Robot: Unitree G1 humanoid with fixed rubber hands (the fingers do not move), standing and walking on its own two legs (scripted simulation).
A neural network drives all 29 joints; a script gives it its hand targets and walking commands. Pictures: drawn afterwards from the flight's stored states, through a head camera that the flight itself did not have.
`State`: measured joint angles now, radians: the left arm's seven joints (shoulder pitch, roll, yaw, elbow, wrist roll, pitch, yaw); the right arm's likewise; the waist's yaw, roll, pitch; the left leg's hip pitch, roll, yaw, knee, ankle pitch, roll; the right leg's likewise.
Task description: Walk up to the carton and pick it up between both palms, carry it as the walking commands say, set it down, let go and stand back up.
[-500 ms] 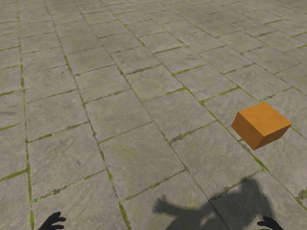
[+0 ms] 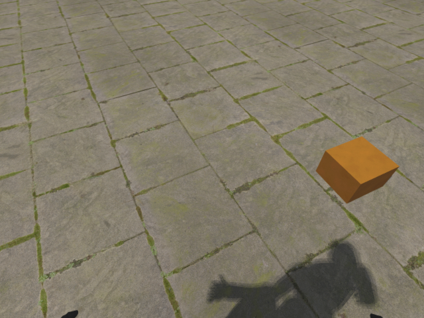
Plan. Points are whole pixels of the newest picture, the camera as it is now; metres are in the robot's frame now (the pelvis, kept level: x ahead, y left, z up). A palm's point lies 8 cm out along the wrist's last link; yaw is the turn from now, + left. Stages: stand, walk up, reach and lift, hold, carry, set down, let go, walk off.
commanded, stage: walk up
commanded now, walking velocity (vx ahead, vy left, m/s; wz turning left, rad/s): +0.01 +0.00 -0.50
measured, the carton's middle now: (354, 168) +1.05 -0.76 -0.68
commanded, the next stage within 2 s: none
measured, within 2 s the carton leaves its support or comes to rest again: neither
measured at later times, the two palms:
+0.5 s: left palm out of the picture +0.14 +0.21 -0.14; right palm out of the picture +0.17 -0.34 -0.10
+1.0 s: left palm (247, 205) +0.46 -0.06 -0.16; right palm out of the picture +0.14 -0.51 -0.15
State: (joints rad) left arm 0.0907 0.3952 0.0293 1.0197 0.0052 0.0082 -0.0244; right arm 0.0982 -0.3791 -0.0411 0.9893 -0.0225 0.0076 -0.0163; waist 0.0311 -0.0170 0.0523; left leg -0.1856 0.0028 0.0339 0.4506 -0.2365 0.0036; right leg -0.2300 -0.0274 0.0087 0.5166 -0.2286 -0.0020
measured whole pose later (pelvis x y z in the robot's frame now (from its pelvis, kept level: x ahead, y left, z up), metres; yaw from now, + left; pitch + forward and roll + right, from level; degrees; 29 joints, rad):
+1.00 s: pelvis +0.26 -0.24 -0.03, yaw -25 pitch +0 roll -1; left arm 0.13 0.25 0.04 0.95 0.01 -0.05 -0.05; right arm 0.29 -0.31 -0.07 0.93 -0.02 -0.04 0.02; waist -0.05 0.01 0.14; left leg -0.22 0.19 0.01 1.15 -0.56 -0.05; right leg -0.48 -0.02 -0.05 0.69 -0.21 0.00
